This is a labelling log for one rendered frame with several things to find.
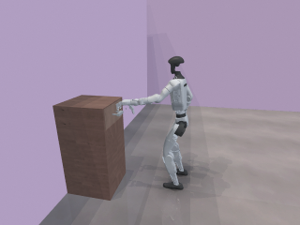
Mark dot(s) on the left robot forearm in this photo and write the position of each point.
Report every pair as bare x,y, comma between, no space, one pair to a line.
145,100

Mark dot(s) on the right robot forearm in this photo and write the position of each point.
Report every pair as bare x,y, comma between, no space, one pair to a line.
188,102

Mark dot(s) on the left robot upper arm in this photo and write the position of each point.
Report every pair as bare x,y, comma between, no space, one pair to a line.
171,86

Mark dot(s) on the cabinet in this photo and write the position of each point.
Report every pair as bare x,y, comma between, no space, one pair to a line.
93,157

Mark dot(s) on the right robot upper arm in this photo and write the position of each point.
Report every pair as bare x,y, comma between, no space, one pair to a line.
189,94

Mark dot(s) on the robot head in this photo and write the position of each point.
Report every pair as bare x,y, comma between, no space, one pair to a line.
175,62

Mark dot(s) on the drawer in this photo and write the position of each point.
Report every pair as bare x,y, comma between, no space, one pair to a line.
109,118

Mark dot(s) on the left robot thigh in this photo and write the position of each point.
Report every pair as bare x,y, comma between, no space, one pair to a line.
171,138

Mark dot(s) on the handle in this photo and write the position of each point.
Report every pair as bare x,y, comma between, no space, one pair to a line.
118,113

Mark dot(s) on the robot left hand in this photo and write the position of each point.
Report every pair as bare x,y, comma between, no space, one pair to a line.
124,103

